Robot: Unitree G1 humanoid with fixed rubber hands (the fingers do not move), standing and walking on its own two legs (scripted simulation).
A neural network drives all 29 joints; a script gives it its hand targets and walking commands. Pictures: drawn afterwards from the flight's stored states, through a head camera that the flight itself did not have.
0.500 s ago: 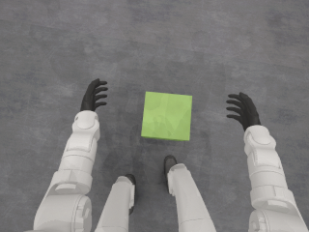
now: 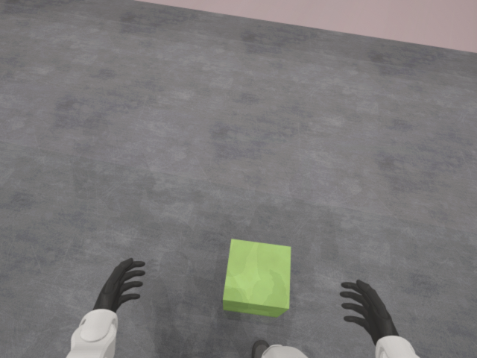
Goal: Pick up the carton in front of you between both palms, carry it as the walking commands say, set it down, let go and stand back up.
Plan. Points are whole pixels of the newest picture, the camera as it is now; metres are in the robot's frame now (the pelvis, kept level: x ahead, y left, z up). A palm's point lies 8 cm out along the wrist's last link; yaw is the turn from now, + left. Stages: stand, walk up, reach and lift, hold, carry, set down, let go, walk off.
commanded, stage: let go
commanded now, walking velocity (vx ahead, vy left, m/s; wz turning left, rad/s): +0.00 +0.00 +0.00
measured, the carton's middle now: (255, 280) +0.36 -0.09 -0.65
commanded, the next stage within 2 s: stand in 0.52 s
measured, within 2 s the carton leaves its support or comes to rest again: neither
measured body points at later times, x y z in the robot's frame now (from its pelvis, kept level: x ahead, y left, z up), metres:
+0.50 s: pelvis +0.01 +0.02 +0.00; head +0.02 +0.01 +0.45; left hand +0.18 +0.25 -0.08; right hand +0.18 -0.23 -0.07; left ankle -0.06 +0.13 -0.74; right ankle +0.03 -0.12 -0.74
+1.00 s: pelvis +0.02 -0.01 +0.00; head +0.03 -0.03 +0.45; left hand +0.13 +0.30 -0.09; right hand +0.16 -0.29 -0.11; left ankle -0.06 +0.13 -0.74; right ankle +0.03 -0.12 -0.74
